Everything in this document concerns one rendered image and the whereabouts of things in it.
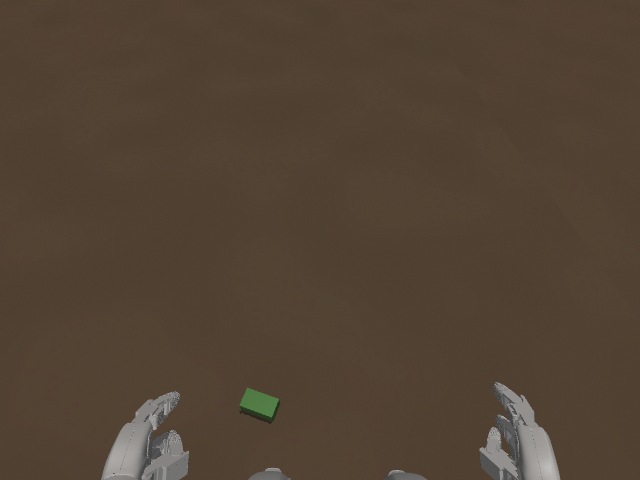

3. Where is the right robot hand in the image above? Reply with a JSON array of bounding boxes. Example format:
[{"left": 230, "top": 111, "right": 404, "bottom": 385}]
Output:
[{"left": 480, "top": 382, "right": 560, "bottom": 480}]

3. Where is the left robot hand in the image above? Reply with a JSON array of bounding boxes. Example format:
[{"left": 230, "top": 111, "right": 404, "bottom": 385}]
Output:
[{"left": 101, "top": 391, "right": 189, "bottom": 480}]

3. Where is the small box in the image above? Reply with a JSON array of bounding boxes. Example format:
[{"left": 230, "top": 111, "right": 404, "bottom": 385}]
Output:
[{"left": 239, "top": 388, "right": 280, "bottom": 422}]

